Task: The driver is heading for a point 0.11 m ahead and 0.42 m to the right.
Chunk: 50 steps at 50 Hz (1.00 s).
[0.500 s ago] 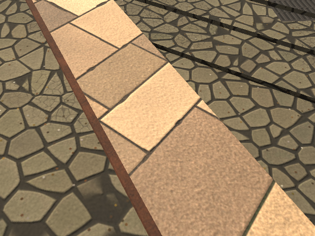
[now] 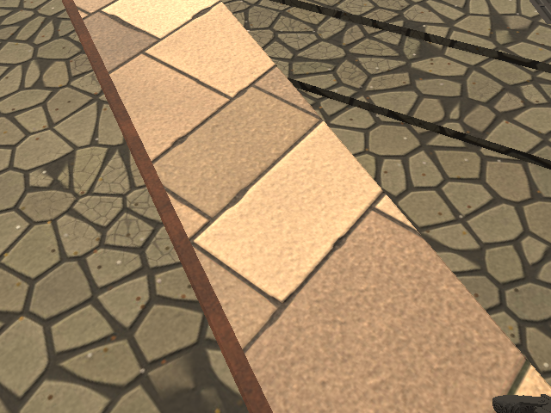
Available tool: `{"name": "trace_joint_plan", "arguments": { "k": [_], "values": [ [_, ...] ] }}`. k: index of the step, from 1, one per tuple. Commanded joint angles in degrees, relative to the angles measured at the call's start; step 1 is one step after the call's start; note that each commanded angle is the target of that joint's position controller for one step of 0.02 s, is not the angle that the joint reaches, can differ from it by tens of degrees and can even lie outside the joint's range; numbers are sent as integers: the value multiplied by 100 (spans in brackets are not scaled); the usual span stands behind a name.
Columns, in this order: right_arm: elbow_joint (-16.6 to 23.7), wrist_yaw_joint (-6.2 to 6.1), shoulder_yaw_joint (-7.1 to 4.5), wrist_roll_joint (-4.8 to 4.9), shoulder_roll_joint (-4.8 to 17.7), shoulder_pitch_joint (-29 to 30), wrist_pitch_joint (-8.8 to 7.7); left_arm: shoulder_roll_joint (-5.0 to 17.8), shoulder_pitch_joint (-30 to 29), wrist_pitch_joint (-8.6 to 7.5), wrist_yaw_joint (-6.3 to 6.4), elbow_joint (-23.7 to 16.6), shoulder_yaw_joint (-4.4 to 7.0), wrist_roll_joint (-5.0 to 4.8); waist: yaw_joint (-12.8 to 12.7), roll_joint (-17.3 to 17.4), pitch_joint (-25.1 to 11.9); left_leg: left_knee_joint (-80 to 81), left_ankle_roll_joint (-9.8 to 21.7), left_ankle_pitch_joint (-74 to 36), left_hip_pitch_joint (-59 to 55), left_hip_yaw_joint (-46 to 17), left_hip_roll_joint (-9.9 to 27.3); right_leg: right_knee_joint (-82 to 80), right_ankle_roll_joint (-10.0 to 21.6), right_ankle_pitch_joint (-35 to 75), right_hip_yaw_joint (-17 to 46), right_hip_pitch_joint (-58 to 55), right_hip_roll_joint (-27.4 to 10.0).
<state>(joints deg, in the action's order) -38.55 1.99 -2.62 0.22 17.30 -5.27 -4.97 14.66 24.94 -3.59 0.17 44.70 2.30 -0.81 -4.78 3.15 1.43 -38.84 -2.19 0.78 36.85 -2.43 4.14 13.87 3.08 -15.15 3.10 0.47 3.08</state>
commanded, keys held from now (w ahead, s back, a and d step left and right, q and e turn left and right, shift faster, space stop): w+e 0.66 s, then e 0.34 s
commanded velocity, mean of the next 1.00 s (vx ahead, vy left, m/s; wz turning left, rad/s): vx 0.41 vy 0.00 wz -0.55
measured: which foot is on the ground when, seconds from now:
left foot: up 0.00-0.14, down 0.16-0.68, up 0.70-1.00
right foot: down 0.00-0.16, up 0.18-0.64, down 0.66-1.00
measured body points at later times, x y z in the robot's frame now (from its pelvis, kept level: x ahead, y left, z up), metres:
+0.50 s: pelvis +0.27 +0.02 +0.00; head +0.29 +0.00 +0.45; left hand +0.53 +0.22 -0.08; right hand +0.22 -0.27 -0.13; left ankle +0.24 +0.14 -0.75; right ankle +0.38 -0.17 -0.69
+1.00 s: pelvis +0.47 -0.11 +0.00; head +0.50 -0.15 +0.44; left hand +0.72 +0.08 -0.10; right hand +0.49 -0.44 -0.11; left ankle +0.67 -0.03 -0.69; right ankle +0.44 -0.18 -0.75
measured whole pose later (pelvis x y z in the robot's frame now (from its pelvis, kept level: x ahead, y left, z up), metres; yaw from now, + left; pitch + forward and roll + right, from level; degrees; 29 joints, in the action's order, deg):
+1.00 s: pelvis +0.47 -0.11 +0.00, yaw -34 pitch +2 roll +1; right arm -40.9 -1.0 -2.3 -0.6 18.0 -3.1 -1.7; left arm 17.5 14.6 1.0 1.4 37.4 3.9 -0.4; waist -2.3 1.9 4.6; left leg -47.9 -5.2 10.4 36.8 -5.9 2.1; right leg 25.8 4.5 -10.9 7.1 15.9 6.6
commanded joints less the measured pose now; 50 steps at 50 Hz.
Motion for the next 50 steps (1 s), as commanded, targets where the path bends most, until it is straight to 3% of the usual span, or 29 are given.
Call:
{"name": "trace_joint_plan", "arguments": {
  "k": [1, 5, 6, 7, 8, 9, 10, 11, 12, 13, 14, 15, 19, 24, 29, 31, 32, 33, 34, 35, 36, 37, 38, 39, 40, 42, 45, 47, 50],
  "values": [
    [596, 63, -22, 52, 255, 830, -135, 1121, -13, -71, 78, -239, 309, -80, 62, -776, 383, 668, 3, -513, -440, 53, -284, -374, 824, 1401, 1015, 626, -1328],
    [604, 51, -142, 60, 556, 669, -187, 1204, -21, 25, 116, -137, 381, -73, 315, -914, 228, 1005, 277, 30, -1054, -25, -354, 208, 610, 2066, 1320, 160, -1543],
    [521, 11, -220, 60, 688, 253, -190, 1196, -81, 58, 112, -145, 381, -47, 558, -959, -49, 1121, 411, 195, -1735, 115, -460, 726, 508, 2855, 1230, 199, -1394],
    [366, -57, -333, 45, 885, -494, -178, 1101, -129, 78, 102, -186, 343, 0, 942, -924, -618, 1120, 590, 128, -2916, 150, -368, 1698, 329, 3177, 1037, 527, -1062],
    [283, -129, -419, -49, 1239, -1498, -147, 753, -140, 88, 98, -390, 218, 132, 1310, -352, -1653, 844, 936, 356, -4702, -891, 670, 3432, 130, 1830, 844, 1554, -629],
    [147, -76, -458, -121, 1537, -1706, -83, 126, 823, 16, 88, -484, 49, -52, 797, 1610, -2586, 1596, 1781, 1769, -6307, -3646, 2039, 5391, -224, -1874, 501, 3432, 137],
    [207, -72, -322, -60, 896, -1562, -53, 780, 596, -2, 91, -346, 180, -196, 938, 1096, -2136, 2113, 1678, 2789, -5873, -4048, 1930, 6073, -267, -1763, 823, 4026, -217],
    [198, -111, -241, -11, 596, -1246, -27, 1079, -47, 15, 87, -451, 279, -250, 984, 595, -1199, 2206, 1453, 2713, -5079, -3028, 1740, 6150, -274, -1249, 620, 4279, -452],
    [162, -120, -214, -28, 519, -966, -13, 1025, -354, 26, 105, -509, 269, -188, 851, 153, -714, 2301, 1365, 1992, -4307, -2321, 1524, 6011, -290, -819, 438, 4110, -691],
    [94, -119, -193, -73, 398, -791, -11, 949, -555, 36, 97, -561, 281, -101, 730, 92, -399, 2451, 1327, 1399, -3696, -1792, 1309, 5762, -285, -567, 414, 3928, -844],
    [57, -130, -184, -131, 349, -678, -43, 832, -500, 83, 73, -573, 283, -109, 576, 257, -294, 2635, 1297, 1085, -3287, -1349, 1169, 5599, -277, -391, 430, 3620, -982],
    [14, -134, -200, -122, 324, -604, -83, 714, -472, 136, 61, -577, 268, -126, 510, 320, -233, 2803, 1330, 912, -3062, -1090, 1119, 5488, -281, -333, 380, 3469, -1027],
    [-218, -153, -311, -37, 556, -611, -198, 474, -906, 256, 39, -826, 205, -45, 466, 52, 120, 3205, 1476, 230, -2838, -299, 1236, 4729, -360, 189, 340, 3802, -1144],
    [-375, -196, -376, -5, 805, -757, -110, 388, -1686, 158, -164, -1042, 129, -44, 716, -100, 300, 3201, 1247, -263, -3063, 751, 1009, 3134, -282, 1591, -67, 3565, -1003],
    [-568, -196, -473, 156, 1108, -1115, 73, 533, -2346, 188, -309, -1425, 176, -44, 841, -86, 446, 2828, 1029, -870, -3922, 1116, 1256, 2300, 11, 1117, -432, 3553, -801],
    [-578, -219, -517, 207, 1277, -1112, 164, 745, -2046, 233, -317, -1464, 299, -12, 564, 121, 91, 1924, 894, -2692, -4152, 1332, 1224, 2209, 242, 504, -768, 2886, -421],
    [-561, -232, -509, 245, 1288, -1032, 208, 944, -1370, 261, -301, -1308, 432, -16, 147, 117, -306, 929, 784, -3422, -3987, 1510, 1098, 2019, 408, 482, -955, 1962, -126],
    [-523, -264, -428, 214, 1111, -1059, 224, 1294, -314, 315, -218, -1017, 644, -48, -367, -14, -855, -485, 562, -3159, -3205, 1655, 864, 1796, 637, 728, -861, 350, 82],
    [-288, -269, -229, -65, 517, -1286, 190, 1939, 101, 367, -83, -945, 793, -83, -203, -1285, -1273, -2609, 177, 523, -1177, 1655, 271, 1656, 1206, 1234, 1316, -1391, -1221],
    [-29, -230, -83, -87, 311, -1403, 26, 2165, -253, 247, -124, -1297, 740, -4, 160, -1827, -2296, -4198, -48, 3630, 221, 387, -746, 697, 2258, 1034, 4447, -2235, -2398],
    [6, -188, -225, 100, 911, -803, -69, 1589, -460, 148, -201, -1361, 568, 51, -140, -913, -2057, -4369, 26, 3257, 625, -290, -365, 527, 1910, 1722, 3793, -1957, -2309],
    [75, -187, -204, 172, 891, -614, -113, 1377, -643, 95, -210, -1313, 491, 75, 14, -840, -1349, -4082, 107, 2867, 667, -178, -196, 674, 1710, 2591, 2809, -1224, -2083],
    [-37, -256, -200, 62, 837, -659, -108, 1201, -935, 88, -196, -1298, 449, 14, 265, -356, -918, -3605, 89, 2505, 455, -167, 58, 769, 1438, 3119, 2106, -450, -1750],
    [-79, -297, -231, -37, 895, -679, -54, 1066, -1175, 109, -160, -1334, 404, 12, 435, -470, -715, -3214, 59, 2284, 117, -172, 184, 722, 1310, 3474, 1687, 175, -1544],
    [-115, -299, -245, -42, 920, -750, 33, 1054, -1343, 132, -127, -1395, 383, 89, 585, -630, -659, -3090, 19, 2113, -262, -173, 189, 610, 1271, 3722, 1503, 672, -1406],
    [-180, -318, -194, -82, 724, -866, 177, 1132, -1400, 140, -60, -1353, 406, 131, 699, -628, -722, -2747, -146, 1876, -534, -67, 45, 564, 1344, 4403, 1265, 1103, -1294],
    [-114, -367, -116, -117, 530, -591, 264, 1220, -1268, 218, 75, -1215, 432, 71, 648, -639, -797, -1892, -315, 1389, -488, -69, -166, 728, 1248, 4619, 1061, 1189, -1083],
    [-53, -342, -83, -105, 475, -311, 298, 1201, -1222, 336, 151, -1158, 422, 22, 557, -763, -848, -1237, -340, 933, -584, -114, -283, 883, 1078, 4244, 1069, 1174, -935],
    [36, -280, -68, -58, 477, 89, 323, 1226, -1168, 464, 218, -1126, 418, 29, 408, -880, -804, -542, -329, 645, -738, -222, -429, 1009, 963, 3464, 1424, 1174, -962]
  ]
}}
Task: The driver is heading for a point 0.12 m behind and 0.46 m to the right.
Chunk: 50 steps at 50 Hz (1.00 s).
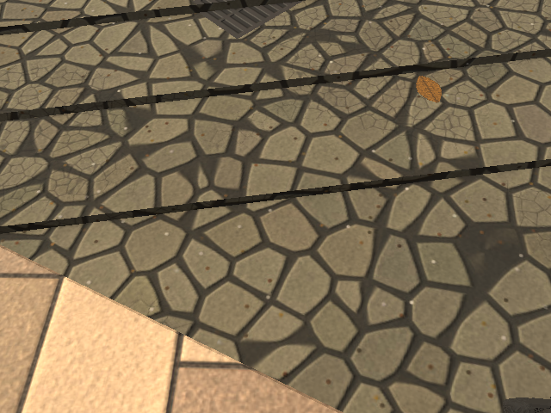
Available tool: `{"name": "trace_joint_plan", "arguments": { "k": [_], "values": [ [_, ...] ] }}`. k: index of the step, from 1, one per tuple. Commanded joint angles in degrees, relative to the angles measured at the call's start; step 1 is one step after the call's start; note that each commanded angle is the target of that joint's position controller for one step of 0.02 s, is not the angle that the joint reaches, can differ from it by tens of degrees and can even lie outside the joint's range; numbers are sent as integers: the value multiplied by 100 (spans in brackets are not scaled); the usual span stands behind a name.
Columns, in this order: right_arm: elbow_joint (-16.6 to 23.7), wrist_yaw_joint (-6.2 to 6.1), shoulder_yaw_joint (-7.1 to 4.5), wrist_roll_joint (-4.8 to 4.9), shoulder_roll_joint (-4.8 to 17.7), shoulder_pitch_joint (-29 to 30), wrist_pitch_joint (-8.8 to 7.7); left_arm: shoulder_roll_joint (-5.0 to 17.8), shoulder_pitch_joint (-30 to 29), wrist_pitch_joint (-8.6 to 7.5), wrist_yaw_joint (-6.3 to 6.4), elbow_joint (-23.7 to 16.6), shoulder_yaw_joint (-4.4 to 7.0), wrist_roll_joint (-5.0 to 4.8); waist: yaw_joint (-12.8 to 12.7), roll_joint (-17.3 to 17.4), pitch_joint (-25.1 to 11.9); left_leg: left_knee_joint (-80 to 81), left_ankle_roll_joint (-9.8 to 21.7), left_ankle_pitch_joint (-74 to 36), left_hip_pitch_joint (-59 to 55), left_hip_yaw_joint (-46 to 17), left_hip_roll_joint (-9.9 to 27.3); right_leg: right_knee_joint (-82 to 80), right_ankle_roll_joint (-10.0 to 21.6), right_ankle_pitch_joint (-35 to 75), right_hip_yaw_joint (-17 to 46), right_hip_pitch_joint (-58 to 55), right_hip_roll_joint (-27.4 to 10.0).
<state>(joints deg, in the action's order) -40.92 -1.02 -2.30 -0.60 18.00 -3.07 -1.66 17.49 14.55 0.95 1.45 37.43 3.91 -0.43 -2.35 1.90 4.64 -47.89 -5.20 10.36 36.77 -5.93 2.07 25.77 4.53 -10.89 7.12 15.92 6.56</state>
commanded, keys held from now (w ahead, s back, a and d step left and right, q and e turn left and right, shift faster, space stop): e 0.26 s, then w+e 0.74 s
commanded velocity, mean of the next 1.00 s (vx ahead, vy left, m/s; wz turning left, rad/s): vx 0.29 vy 0.00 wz -0.60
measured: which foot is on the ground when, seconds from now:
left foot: up 0.00-0.12, down 0.14-0.56, up 0.58-0.94, down 0.96-1.00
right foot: down 0.00-0.14, up 0.16-0.54, down 0.56-0.98, up 1.00-1.00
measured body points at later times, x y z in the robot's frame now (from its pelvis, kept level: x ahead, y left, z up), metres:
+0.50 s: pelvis +0.08 +0.02 +0.00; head +0.10 +0.00 +0.45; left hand +0.30 +0.24 -0.09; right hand +0.10 -0.29 -0.11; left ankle +0.15 +0.14 -0.74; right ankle +0.04 -0.10 -0.72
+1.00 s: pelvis +0.26 -0.08 -0.03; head +0.26 -0.10 +0.42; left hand +0.44 +0.14 -0.13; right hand +0.30 -0.42 -0.10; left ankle +0.36 +0.00 -0.74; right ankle +0.05 -0.10 -0.72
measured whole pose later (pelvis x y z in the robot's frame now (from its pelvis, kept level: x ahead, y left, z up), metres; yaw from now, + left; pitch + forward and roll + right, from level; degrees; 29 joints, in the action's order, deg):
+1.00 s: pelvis +0.26 -0.08 -0.03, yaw -36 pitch +2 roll +2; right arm -38.6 4.0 -4.0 -0.5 17.1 -3.8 -7.4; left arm 15.8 26.2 -0.2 1.4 40.8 3.5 -1.5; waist -2.9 0.3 -1.8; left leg -39.4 1.2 19.4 23.7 0.2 -2.1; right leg 46.9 3.7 -31.9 13.9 7.9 4.2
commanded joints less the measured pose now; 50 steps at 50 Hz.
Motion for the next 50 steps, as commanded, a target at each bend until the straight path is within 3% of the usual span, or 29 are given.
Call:
{"name": "trace_joint_plan", "arguments": {
  "k": [1, 5, 6, 7, 8, 9, 10, 11, 12, 13, 15, 17, 20, 25, 27, 28, 29, 30, 31, 33, 35, 38, 40, 41, 45, 47, 48, 49, 50],
  "values": [
    [305, 43, -110, 33, 441, -52, -8, 950, -108, 35, 98, -387, 259, -7, 133, -761, -1079, 540, -10, -253, -785, 83, -260, -103, 806, 2785, 1177, -373, -1330],
    [342, 103, -192, 36, 572, -117, -85, 871, -251, 96, 97, -437, 217, -44, 221, -1047, -914, 1493, 199, 99, -1250, -23, -388, 263, 672, 1878, 1934, -508, -1271],
    [300, 108, -210, 27, 558, -314, -130, 821, -391, 109, 101, -468, 193, -74, 382, -1081, -882, 2060, 307, -402, -1637, 49, -344, 464, 526, 1579, 1974, -447, -1104],
    [279, 88, -247, -40, 698, -499, -169, 673, -344, 104, 102, -503, 149, -61, 418, -886, -970, 2486, 502, -1423, -2283, -156, 79, 837, 286, 942, 1833, -197, -843],
    [347, 40, -309, -126, 1065, -561, -154, 313, 131, 98, 101, -507, 54, 49, 133, 330, -1358, 2428, 1005, -3319, -3262, -1204, 1341, 2109, -65, -1281, 1071, 418, -184],
    [216, 47, -353, -227, 1165, -774, -61, 540, 447, 105, 117, -586, 105, -32, 11, 1686, -1383, 2673, 2114, -3794, -3625, -2764, 2311, 3211, -391, -3257, 437, 1495, 344],
    [338, 55, -303, -115, 887, -643, -35, 1036, 617, 106, 121, -411, 241, 2, 70, 1138, -1332, 2722, 2259, -3156, -3497, -2765, 2304, 4200, -633, -2937, 445, 1734, -55],
    [419, 35, -230, -87, 595, -504, -2, 1198, 316, 168, 128, -332, 323, -59, 155, 668, -1147, 2620, 2023, -2728, -3299, -1973, 1922, 4596, -752, -2477, 331, 1804, -201],
    [464, 17, -190, -53, 485, -321, 51, 1101, 264, 259, 155, -254, 326, -94, 110, 410, -989, 2650, 1829, -2315, -3057, -1385, 1574, 4699, -859, -2183, 216, 1758, -290],
    [463, -11, -183, -1, 486, -204, 96, 1024, 172, 324, 169, -301, 314, -87, 118, 435, -832, 2744, 1765, -1961, -2878, -1101, 1460, 4678, -916, -1914, 146, 1761, -404],
    [358, -63, -216, -14, 557, -355, 179, 639, 85, 342, 103, -397, 195, -128, 180, 690, -768, 3176, 1603, -197, -2707, -528, 1035, 4030, -902, -1432, -330, 1613, -524],
    [296, -103, -277, 36, 666, -585, 214, 561, -168, 288, 31, -547, 146, -135, 399, 944, -782, 3465, 1676, 936, -2947, -565, 1144, 3420, -850, -1434, -548, 1687, -644],
    [251, -69, -389, 115, 932, -645, 152, 500, -378, 167, -88, -657, 89, -69, 492, 867, -801, 3677, 1692, 1475, -2887, -476, 1398, 2401, -615, -1450, -671, 1237, -870],
    [160, 102, -438, 281, 1041, -414, 95, 529, 233, 85, -207, -326, 136, -74, 129, 741, -632, 3569, 1472, 1969, -2097, 136, 1410, 740, -203, -798, -1209, -232, -751],
    [97, 119, -354, 240, 709, -395, 110, 517, 1046, 65, -191, 96, 195, -92, -200, 309, -635, 2648, 1145, 2344, -1355, 642, 1083, 132, 8, -788, -1282, -1387, -514],
    [193, 179, -222, 128, 258, -192, 83, 814, 1682, 49, -128, 262, 306, -117, -435, -766, -578, 740, 725, 2177, -341, 1284, 582, -531, 377, -1697, 163, -2106, -1327],
    [615, 201, -158, 73, 60, 212, -33, 1619, 1720, -54, -146, 40, 425, -45, -378, -1761, -272, -887, 466, 2434, 1558, 1048, -300, -1331, 1330, -2881, 3175, -2313, -2610],
    [721, 207, -254, 279, 486, 437, -197, 1372, 1396, -215, -175, -76, 366, 74, -376, -1280, -102, -1421, 614, 2122, 1929, 235, -64, -1807, 1644, -3409, 3692, -1908, -2855],
    [635, 233, -329, 353, 730, 245, -302, 1028, 1041, -341, -161, -124, 231, 70, -122, -1181, 151, -1386, 689, 1399, 1972, 116, 132, -1754, 1437, -3017, 3183, -1831, -2651],
    [360, 226, -372, 70, 780, -45, -408, 765, 847, -388, -117, -112, 130, -8, 33, -991, 14, -893, 579, 489, 1504, 160, 270, -1513, 1019, -1640, 2128, -1769, -2141],
    [370, 249, -381, 13, 746, 119, -445, 738, 913, -361, -18, -93, 94, 3, 40, -873, -69, -160, 419, -291, 839, 220, 138, -1556, 830, -501, 1450, -1438, -1786],
    [490, 313, -232, -7, 237, 485, -433, 778, 1017, -321, 92, 65, 128, 46, 8, -1030, -260, 673, 326, -1330, -139, 495, -236, -1341, 652, 829, 747, -872, -1369],
    [577, 341, -200, 49, 187, 679, -412, 788, 1138, -311, 76, 132, 154, 5, -56, -1037, -223, 1001, 323, -1400, -643, 570, -398, -1277, 641, 963, 676, -462, -1281],
    [444, 392, -274, 13, 355, 419, -450, 765, 1156, -359, 69, 112, 155, 92, 3, -1054, -579, 43, 366, -1807, -962, 469, -336, -1008, 715, 1359, 857, -510, -1567],
    [559, 467, -306, 12, 441, 534, -559, 600, 1111, -256, 62, 48, 121, -38, 47, -749, -352, 304, 572, -868, -478, 400, -318, -279, 769, 1694, 1385, -1009, -1672],
    [365, 487, -451, 61, 665, -409, -583, 686, 541, -194, 11, -167, 139, -43, 597, -1101, -602, 634, 723, -439, -2028, 609, -554, 450, 610, 2858, 1360, -416, -1382],
    [161, 498, -560, 28, 835, -1374, -614, 763, 50, -213, -27, -351, 158, -134, 1193, -952, -903, 1006, 832, -640, -3248, 631, -521, 1631, 449, 3345, 1230, 144, -1074],
    [15, 466, -640, -36, 1096, -2392, -612, 439, -10, -272, -25, -484, 65, -159, 1609, -360, -1534, 1354, 1212, -448, -4662, -44, 193, 3462, 194, 2130, 1095, 1018, -628],
    [91, 459, -594, 53, 1175, -2194, -575, -352, 1268, -250, -17, -324, -117, -179, 708, 1493, -1807, 1873, 1951, -220, -5308, -2235, 1598, 5183, -35, -2500, 1022, 2208, 190]
  ]
}}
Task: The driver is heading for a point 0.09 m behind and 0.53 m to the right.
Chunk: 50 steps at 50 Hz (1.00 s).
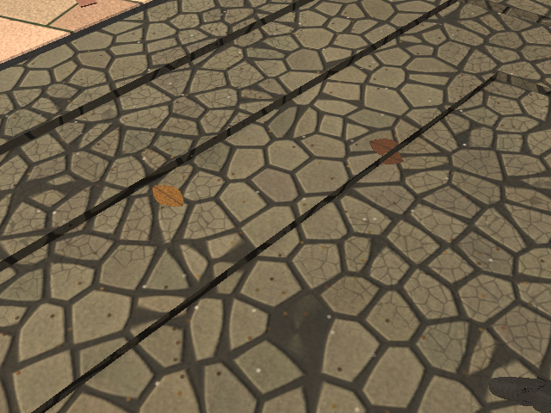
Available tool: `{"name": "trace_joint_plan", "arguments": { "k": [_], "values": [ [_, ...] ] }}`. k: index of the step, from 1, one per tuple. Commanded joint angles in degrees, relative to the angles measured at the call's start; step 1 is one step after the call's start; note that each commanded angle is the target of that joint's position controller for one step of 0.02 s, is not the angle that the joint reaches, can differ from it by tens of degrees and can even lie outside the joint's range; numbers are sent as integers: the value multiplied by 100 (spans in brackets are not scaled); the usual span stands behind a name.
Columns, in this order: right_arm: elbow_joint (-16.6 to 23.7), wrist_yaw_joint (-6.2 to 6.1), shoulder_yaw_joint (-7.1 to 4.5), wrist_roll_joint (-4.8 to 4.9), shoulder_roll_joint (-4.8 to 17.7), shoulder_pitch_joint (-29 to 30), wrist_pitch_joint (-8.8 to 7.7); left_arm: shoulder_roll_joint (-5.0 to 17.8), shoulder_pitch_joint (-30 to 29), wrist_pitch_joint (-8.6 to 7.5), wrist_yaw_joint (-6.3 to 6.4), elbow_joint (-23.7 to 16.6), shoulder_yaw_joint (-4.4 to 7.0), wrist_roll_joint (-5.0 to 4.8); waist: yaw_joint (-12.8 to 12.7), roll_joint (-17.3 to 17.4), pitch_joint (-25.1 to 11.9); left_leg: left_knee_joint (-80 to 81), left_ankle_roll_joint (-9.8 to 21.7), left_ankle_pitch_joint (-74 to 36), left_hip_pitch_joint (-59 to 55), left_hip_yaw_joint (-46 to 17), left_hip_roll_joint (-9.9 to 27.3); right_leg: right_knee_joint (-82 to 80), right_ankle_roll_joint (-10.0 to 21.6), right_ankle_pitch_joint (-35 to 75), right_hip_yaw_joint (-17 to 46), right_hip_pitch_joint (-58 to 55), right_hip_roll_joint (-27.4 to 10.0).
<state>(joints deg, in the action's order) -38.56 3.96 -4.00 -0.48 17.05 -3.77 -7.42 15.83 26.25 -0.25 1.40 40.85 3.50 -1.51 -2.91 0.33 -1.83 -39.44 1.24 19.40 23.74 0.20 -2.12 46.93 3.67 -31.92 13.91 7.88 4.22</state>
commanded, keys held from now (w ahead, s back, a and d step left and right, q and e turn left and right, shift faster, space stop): w+e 0.08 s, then e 0.74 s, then no key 0.18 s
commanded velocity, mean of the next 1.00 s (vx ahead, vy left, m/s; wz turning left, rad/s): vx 0.15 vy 0.00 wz -0.57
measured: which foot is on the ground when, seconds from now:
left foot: down 0.00-0.44, up 0.46-0.92, down 0.94-1.00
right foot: up 0.00-0.42, down 0.44-0.94, up 0.96-1.00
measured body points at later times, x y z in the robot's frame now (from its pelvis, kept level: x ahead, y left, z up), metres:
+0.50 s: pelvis +0.26 -0.09 -0.13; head +0.29 -0.12 +0.32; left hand +0.52 +0.11 -0.21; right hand +0.20 -0.37 -0.26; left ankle +0.10 +0.13 -0.64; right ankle +0.33 -0.17 -0.87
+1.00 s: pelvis +0.40 -0.06 -0.14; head +0.41 -0.06 +0.31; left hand +0.67 +0.10 -0.24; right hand +0.42 -0.37 -0.21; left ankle +0.49 +0.03 -0.87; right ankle +0.33 -0.17 -0.85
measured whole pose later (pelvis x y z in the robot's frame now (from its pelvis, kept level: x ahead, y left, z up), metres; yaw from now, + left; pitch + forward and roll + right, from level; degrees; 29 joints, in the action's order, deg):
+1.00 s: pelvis +0.40 -0.06 -0.14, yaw -33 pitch +2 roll +0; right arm -35.1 -0.9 -3.3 -2.0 13.7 -8.3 -1.1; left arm 16.2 10.9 1.8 2.6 40.5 4.1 -0.4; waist -0.6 -1.4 -1.3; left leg -34.4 -0.4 15.7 21.2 -4.1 -1.4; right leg 43.8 -0.4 -28.8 16.1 21.3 8.5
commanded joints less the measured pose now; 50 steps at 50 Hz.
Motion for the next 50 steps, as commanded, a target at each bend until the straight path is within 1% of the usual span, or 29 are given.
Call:
{"name": "trace_joint_plan", "arguments": {
  "k": [1, 2, 3, 7, 8, 9, 10, 11, 12, 15, 17, 20, 21, 22, 23, 24, 25, 26, 27, 28, 31, 34, 37, 40, 45, 47, 48, 49, 50],
  "values": [
    [-99, -44, -357, 207, 1068, -1848, 36, 197, 429, -161, -12, -585, -28, -262, 474, 2066, -814, 2065, 1875, -1482, -3661, -4291, 2701, 3791, -76, -323, 84, 3851, 204],
    [-128, -68, -321, 328, 743, -1611, 26, 693, -306, -144, 59, -620, 115, -293, 546, 1054, 0, 2159, 1868, -974, -3043, -4094, 2687, 4099, -96, 271, -161, 4367, -193],
    [-126, -62, -259, 286, 557, -1398, 35, 829, -876, -89, 108, -716, 149, -173, 531, 183, 447, 2090, 1690, -1124, -2278, -3361, 2524, 3883, -38, 635, -257, 4278, -457],
    [-347, -222, -172, 170, 514, -789, 40, 432, -1529, 54, -40, -1090, 65, 74, 204, 317, 924, 2386, 1081, -2589, -928, -1296, 1900, 1878, -86, 1050, -516, 3548, -925],
    [-434, -262, -225, 147, 733, -838, 83, 300, -1700, 31, -78, -1221, 14, 175, 249, 294, 800, 2404, 1104, -3276, -945, -950, 1859, 1487, -141, 1386, -808, 3395, -872],
    [-466, -316, -273, -22, 893, -951, 70, 400, -1357, -15, -116, -1009, 80, 267, 287, 90, 182, 2018, 1169, -3897, -1398, -717, 1924, 1872, -180, 2648, -882, 3210, -861],
    [-486, -366, -234, 1, 853, -918, 94, 388, -1274, -27, -152, -964, 62, 275, 243, 67, -23, 1872, 1094, -4206, -1627, -397, 1863, 1723, -165, 2984, -960, 3247, -841],
    [-579, -480, -170, 123, 588, -1274, 74, 524, -1747, -99, -210, -1012, 148, 87, 495, 306, 264, 1806, 806, -2910, -2229, -159, 1599, 1328, -194, 3532, -769, 4072, -843],
    [-639, -551, -128, 138, 527, -1505, 79, 461, -2107, -144, -271, -1117, 124, 55, 695, 478, 334, 1701, 686, -2548, -2574, -84, 1595, 1032, -192, 3746, -788, 4423, -828],
    [-647, -690, -100, 105, 488, -1641, 215, 142, -2832, -226, -595, -1266, 63, 78, 849, 221, 412, 1440, 137, -327, -686, 915, 990, -1483, -244, 6586, -1351, 1702, -372],
    [-548, -681, -146, 159, 651, -1481, 294, 240, -2430, -89, -706, -1052, 157, -60, 551, 348, 362, 814, 117, 72, -465, 964, 1138, -1424, -259, 6610, -1155, 1093, -438],
    [-373, -559, -105, 317, 528, -1473, 413, 509, -1436, 77, -624, -418, 317, 101, 170, -184, 271, -1332, -21, 20, -1252, 925, 1198, -2357, -296, 6419, -1211, 853, -574],
    [-435, -554, -108, 315, 528, -1484, 467, 611, -718, 45, -564, -31, 416, 160, -135, -128, 29, -2574, -125, -377, -1186, 1003, 1180, -2897, -150, 6812, -1316, 139, -581],
    [-547, -529, -120, 345, 496, -1522, 432, 812, -37, -22, -445, 218, 517, 273, -606, -634, -126, -4458, -300, 828, -435, 1222, 693, -3433, 211, 7246, -1336, -1125, -607],
    [-522, -556, -38, 84, 21, -2042, 427, 1300, 219, -152, -398, 364, 522, 357, -343, -1376, -303, -6595, -484, 3472, 1682, 900, 393, -1803, 376, 9440, -812, -2773, -1060],
    [-132, -439, 109, 83, 83, -2753, 320, 1693, -26, -243, -449, 50, 521, 325, 109, -1771, -1527, -7460, -637, 3328, 3023, -297, 334, -440, 1521, 10728, 953, -4107, -2194],
    [-5, -443, 25, 75, 699, -2480, 248, 1505, -761, -174, -431, -330, 490, 180, 57, -946, -1993, -6471, -524, 2090, 2842, -723, 644, -1045, 1786, 9228, 1085, -3391, -2353],
    [100, -507, 17, 128, 812, -2025, 210, 1416, -1248, -121, -346, -468, 432, 177, 168, -635, -2096, -6189, -386, 1236, 2950, -1003, 725, -1489, 1909, 7265, 1448, -2816, -2544],
    [151, -666, 17, 249, 755, -1765, 349, 1408, -1806, -18, -263, -501, 392, 206, 542, -141, -1802, -5220, -461, 265, 2587, -896, 759, -2357, 1888, 4721, 2022, -1304, -2573],
    [104, -794, -29, 133, 782, -1546, 550, 1098, -2030, 19, -205, -527, 296, 198, 598, -21, -1153, -4693, -694, -32, 2219, -929, 785, -2541, 1765, 4703, 2154, -230, -2513],
    [220, -861, -89, -107, 730, -1290, 789, 1042, -1782, -39, -61, -338, 266, 247, 558, -175, -938, -3351, -913, -38, 1447, -1024, 667, -2343, 1461, 4709, 1551, 671, -1809],
    [484, -825, -25, -102, 283, -665, 829, 969, -1619, 28, 147, -230, 239, 128, 383, -283, -976, -2556, -979, -556, 1458, -1038, 490, -2181, 1103, 4422, 1319, 575, -1404],
    [627, -768, -58, -92, 154, -395, 845, 876, -1638, 151, 260, -252, 230, 60, 332, -451, -670, -2111, -948, -757, 1422, -1004, 324, -2244, 900, 3264, 1350, 774, -1097],
    [780, -730, -63, -64, 121, -74, 780, 805, -1558, 207, 266, -287, 243, 59, 219, -678, -297, -1446, -894, -715, 1290, -963, 222, -2264, 864, 2458, 1484, 858, -925],
    [775, -568, -71, 23, 158, -219, 619, 662, -1552, 244, 151, -376, 189, 100, 243, -1107, -285, -69, -676, -318, -75, -524, 15, -1953, 834, 3689, 1444, 917, -854],
    [684, -501, -124, -24, 226, -559, 539, 437, -1432, 220, 121, -314, 129, 32, 469, -903, -164, 1535, -400, -1699, -1259, -512, 255, -1682, 426, 2997, 1291, 1241, -521],
    [747, -502, -190, -157, 659, -741, 531, 133, -941, 176, 101, -282, 60, 211, 219, 370, -500, 1507, 98, -3400, -2192, -1740, 1454, -442, -42, 986, 608, 1823, 126],
    [656, -464, -222, -308, 766, -903, 560, 368, -901, 97, 119, -357, 158, 95, 134, 1631, -460, 1686, 1217, -4182, -2224, -3035, 2359, 180, -431, -825, 235, 2583, 580],
    [638, -424, -176, -248, 555, -935, 528, 786, -1077, 51, 136, -330, 282, 128, 257, 1365, -400, 1829, 1535, -3405, -2025, -3374, 2429, 962, -714, -905, 118, 2734, 241]
  ]
}}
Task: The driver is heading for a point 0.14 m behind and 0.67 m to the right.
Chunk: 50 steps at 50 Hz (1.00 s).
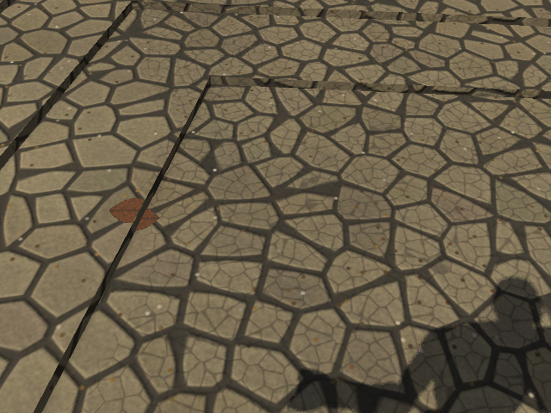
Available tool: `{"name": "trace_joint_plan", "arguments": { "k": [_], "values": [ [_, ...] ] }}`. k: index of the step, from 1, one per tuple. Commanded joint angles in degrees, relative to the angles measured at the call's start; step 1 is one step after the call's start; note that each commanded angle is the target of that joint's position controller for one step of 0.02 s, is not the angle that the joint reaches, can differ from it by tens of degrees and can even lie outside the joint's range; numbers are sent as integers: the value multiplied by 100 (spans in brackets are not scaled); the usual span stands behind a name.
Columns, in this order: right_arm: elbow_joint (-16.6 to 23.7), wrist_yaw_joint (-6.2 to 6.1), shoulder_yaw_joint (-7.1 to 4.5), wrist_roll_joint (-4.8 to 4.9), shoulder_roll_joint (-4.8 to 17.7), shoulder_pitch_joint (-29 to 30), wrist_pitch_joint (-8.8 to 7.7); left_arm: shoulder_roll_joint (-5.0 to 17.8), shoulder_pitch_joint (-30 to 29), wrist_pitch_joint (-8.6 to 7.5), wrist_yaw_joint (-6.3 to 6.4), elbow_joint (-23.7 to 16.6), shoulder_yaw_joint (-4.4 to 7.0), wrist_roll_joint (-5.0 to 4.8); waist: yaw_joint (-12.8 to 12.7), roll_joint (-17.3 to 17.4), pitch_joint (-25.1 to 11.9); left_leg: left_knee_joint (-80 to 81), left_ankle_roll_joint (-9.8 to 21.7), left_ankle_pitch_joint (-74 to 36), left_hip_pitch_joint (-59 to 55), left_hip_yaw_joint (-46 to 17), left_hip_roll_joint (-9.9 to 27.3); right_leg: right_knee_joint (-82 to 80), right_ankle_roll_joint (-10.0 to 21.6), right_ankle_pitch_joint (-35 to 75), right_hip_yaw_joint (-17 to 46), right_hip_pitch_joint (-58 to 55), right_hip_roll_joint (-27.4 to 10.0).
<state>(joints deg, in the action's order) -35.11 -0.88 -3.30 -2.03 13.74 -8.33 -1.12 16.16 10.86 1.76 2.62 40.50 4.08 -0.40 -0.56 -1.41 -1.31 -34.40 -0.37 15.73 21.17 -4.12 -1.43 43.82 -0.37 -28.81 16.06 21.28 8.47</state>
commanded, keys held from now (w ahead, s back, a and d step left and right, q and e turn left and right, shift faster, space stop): no key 0.32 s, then e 0.18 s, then w+e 0.50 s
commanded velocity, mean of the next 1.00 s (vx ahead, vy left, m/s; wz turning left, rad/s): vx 0.15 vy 0.00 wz -0.34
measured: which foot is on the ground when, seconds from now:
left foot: down 0.00-0.80, up 0.82-1.00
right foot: up 0.00-0.22, down 0.24-0.54, up 0.56-0.78, down 0.80-1.00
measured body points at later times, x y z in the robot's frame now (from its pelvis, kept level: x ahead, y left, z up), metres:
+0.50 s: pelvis +0.04 +0.01 +0.00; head +0.05 +0.01 +0.45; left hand +0.16 +0.28 -0.12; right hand +0.16 -0.26 -0.09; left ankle +0.03 +0.13 -0.73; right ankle +0.01 -0.13 -0.73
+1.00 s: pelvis +0.15 -0.10 +0.02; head +0.16 -0.13 +0.47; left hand +0.28 +0.14 -0.09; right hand +0.23 -0.41 -0.08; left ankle +0.23 +0.05 -0.64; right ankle +0.09 -0.16 -0.73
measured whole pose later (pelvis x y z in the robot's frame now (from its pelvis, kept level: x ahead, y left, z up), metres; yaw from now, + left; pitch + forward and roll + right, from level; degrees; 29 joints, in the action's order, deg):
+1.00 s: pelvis +0.15 -0.10 +0.02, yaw -20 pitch +1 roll +2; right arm -35.5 0.2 -4.4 -0.1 17.2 -11.0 -5.3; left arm 13.0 21.1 -3.0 -0.7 44.0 2.7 -0.6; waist -2.2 2.7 0.7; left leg -61.6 -1.0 12.5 33.4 -1.4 3.5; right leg 24.0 5.1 -14.9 3.3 10.1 4.3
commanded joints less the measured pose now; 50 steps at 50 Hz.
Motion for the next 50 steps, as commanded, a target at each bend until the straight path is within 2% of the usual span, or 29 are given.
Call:
{"name": "trace_joint_plan", "arguments": {
  "k": [1, 3, 5, 7, 10, 12, 13, 14, 15, 16, 18, 22, 25, 27, 28, 29, 30, 31, 33, 36, 39, 40, 41, 42, 43, 44, 45, 46, 50],
  "values": [
    [276, 60, -232, -26, 816, -402, -95, 932, 197, -120, 33, -230, 306, -19, 107, 1202, -307, 1305, 1515, -2327, -1640, -2492, 2045, 1679, -426, -844, -227, 1466, -297],
    [296, 30, -172, 104, 700, 21, -21, 750, 218, 40, 38, -67, 299, 20, -59, 998, -164, 1352, 1086, -1564, -1190, -1709, 1527, 1685, -587, -134, -517, 1170, -590],
    [282, 17, -131, 71, 619, 269, 46, 269, 242, 70, -46, 59, 139, -17, -144, 1069, -71, 1476, 843, -1541, -555, -943, 996, 780, -632, 344, -1053, 342, -709],
    [184, 17, -135, 79, 622, 29, 67, 17, -2, 18, -111, 61, 32, -12, 65, 1272, -140, 1525, 870, -1299, -608, -798, 885, -175, -586, 558, -1207, -177, -754],
    [80, 10, -107, 148, 632, -236, 64, 141, 116, -63, -155, 207, 59, 11, 32, 1206, -210, 1405, 919, -1026, -832, -981, 1006, -1781, -393, 1481, -1286, -883, -739],
    [-36, 42, -79, 135, 616, -561, -23, 419, 163, -105, -158, 233, 102, 112, 52, 878, -287, 1341, 567, -1032, -623, -964, 960, -2174, -190, 2353, -948, -1619, -1008],
    [-15, 94, -60, 59, 587, -639, -97, 661, 274, -108, -130, 249, 151, 123, 140, 524, -384, 1201, 360, -898, -402, -763, 806, -1856, -41, 3026, -716, -1961, -1314],
    [32, 107, -66, 52, 568, -669, -124, 701, 187, -101, -143, 435, 201, 56, 275, -160, -305, 1182, 174, -551, -599, -317, 448, -1624, 139, 2401, -780, -1511, -1170],
    [24, 101, -84, 39, 697, -470, -122, 417, 149, -109, -157, 404, 146, 36, 90, -27, -191, 991, 50, -427, -712, -194, 371, -1722, 159, 2121, -790, -1299, -1104],
    [63, 105, -82, 66, 631, -389, -110, 281, 175, -122, -139, 492, 104, 64, 94, -48, -120, 926, 56, -519, -721, -142, 348, -1777, 108, 2111, -772, -1213, -1114],
    [155, 49, -113, 85, 659, -366, -49, 378, 66, -146, -111, 504, 117, 8, 151, -98, 80, 723, 73, -903, -876, 17, 285, -1737, 76, 2387, -697, -877, -1069],
    [300, -67, -211, 115, 715, -526, 30, 596, -91, -129, -78, 361, 199, -84, 250, -211, 14, 282, 150, -1251, -1141, 300, 278, -1448, 237, 2862, -391, -441, -1028],
    [409, -70, -279, 126, 726, -615, 85, 616, -120, -78, -80, 217, 238, -113, 277, -45, -68, 176, 247, -1217, -1191, 348, 388, -1159, 310, 2805, -196, -166, -965],
    [395, -53, -320, 113, 772, -933, 103, 439, -129, -59, -107, 120, 199, -123, 394, 431, -238, 679, 561, 351, -1546, -185, 787, -596, 252, 1258, -508, 401, -628],
    [345, -58, -366, 157, 974, -1115, 91, 303, -269, -84, -155, -16, 163, -157, 442, 1148, -138, 1361, 1023, 1354, -1861, -1192, 1503, 78, 202, 197, -973, 1102, -384],
    [266, -95, -409, 211, 1161, -1226, 40, 321, -628, -138, -217, -233, 139, -150, 500, 1581, 278, 1993, 1527, 1931, -1917, -2303, 2431, 968, 182, -484, -1195, 1959, -682],
    [198, -140, -420, 190, 1200, -1440, -45, 426, -923, -175, -255, -369, 165, -148, 578, 1157, 645, 2254, 1753, 2181, -1808, -2773, 2790, 1724, 216, -637, -987, 2479, -1042],
    [154, -170, -423, 215, 1208, -1338, -99, 421, -877, -187, -272, -374, 178, -168, 422, 792, 846, 2331, 1659, 2250, -1721, -2571, 2771, 1915, 246, -474, -906, 2641, -1207],
    [200, -164, -436, 312, 1233, -839, -122, 356, -709, -179, -321, -303, 133, -159, 248, 780, 855, 2463, 1206, 1708, -1594, -1459, 2325, 1253, 218, 28, -1122, 2228, -1385],
    [215, -62, -477, 303, 1332, -388, -121, 253, -367, -188, -465, -179, 87, -105, 60, 899, 410, 2289, 751, 486, -638, 227, 1591, 198, 163, 798, -1810, 139, -1134],
    [157, -14, -414, 302, 1123, -385, -136, 405, 626, -195, -488, 180, 221, -112, -358, 531, -3, 1055, 472, 473, -131, 946, 1374, -675, 240, 1378, -2387, -1539, -563],
    [149, 15, -314, 248, 867, -503, -155, 688, 1230, -183, -432, 328, 377, -145, -615, -12, -149, -316, 243, 71, 258, 1331, 1145, -1010, 459, 1140, -2115, -2280, -494],
    [422, 32, -134, 73, 341, -365, -178, 1432, 1733, -234, -330, 300, 520, -133, -628, -1792, -115, -3008, -247, 1733, 1644, 1464, 580, -1984, 1146, 787, 608, -2742, -1884],
    [729, -9, -150, 317, 484, -353, -319, 1660, 1539, -422, -410, -35, 457, -88, -490, -1607, -489, -4056, -264, 1954, 2856, 229, -86, -3410, 2145, -1194, 3602, -2949, -2752],
    [715, 14, -231, 566, 897, -113, -451, 1278, 1322, -554, -451, -50, 350, -70, -509, -758, 18, -4361, -68, 1421, 3383, -106, 269, -3642, 2182, -1675, 3457, -2813, -2903],
    [668, 38, -261, 533, 1054, -61, -530, 988, 1123, -621, -464, -48, 250, -59, -381, -526, 324, -4088, 96, 862, 3378, -104, 479, -3425, 1968, -1145, 2800, -2536, -2741],
    [507, 31, -265, 335, 1000, -150, -566, 837, 858, -616, -453, -97, 192, -51, -220, -199, 399, -3719, 126, 385, 3012, -144, 677, -3211, 1714, -220, 2134, -2188, -2476],
    [451, 38, -298, 199, 1021, -208, -589, 750, 625, -592, -408, -142, 154, -23, -66, -231, 389, -3263, 105, 31, 2591, -151, 767, -3172, 1545, 538, 1539, -1873, -2205],
    [376, 123, -270, 126, 844, 63, -491, 737, 828, -585, -190, -44, 117, -41, -42, -152, 322, -2193, -167, -855, 2223, 120, 581, -3263, 1443, 2635, 494, -1786, -1780]
  ]
}}
Velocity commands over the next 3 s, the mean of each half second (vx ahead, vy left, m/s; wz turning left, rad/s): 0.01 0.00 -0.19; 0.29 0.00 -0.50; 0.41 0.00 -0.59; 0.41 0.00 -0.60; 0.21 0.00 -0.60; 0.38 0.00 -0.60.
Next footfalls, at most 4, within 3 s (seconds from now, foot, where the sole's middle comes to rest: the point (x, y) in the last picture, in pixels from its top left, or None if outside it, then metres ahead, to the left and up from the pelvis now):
0.24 right None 0.05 -0.13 -0.76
0.80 right None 0.13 -0.17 -0.76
1.30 left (340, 406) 0.53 -0.13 -0.76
1.84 right None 0.50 -0.47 -0.76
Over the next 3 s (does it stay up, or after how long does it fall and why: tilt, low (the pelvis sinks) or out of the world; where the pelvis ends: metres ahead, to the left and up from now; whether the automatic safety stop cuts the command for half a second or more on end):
stays up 0.65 -0.63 0.02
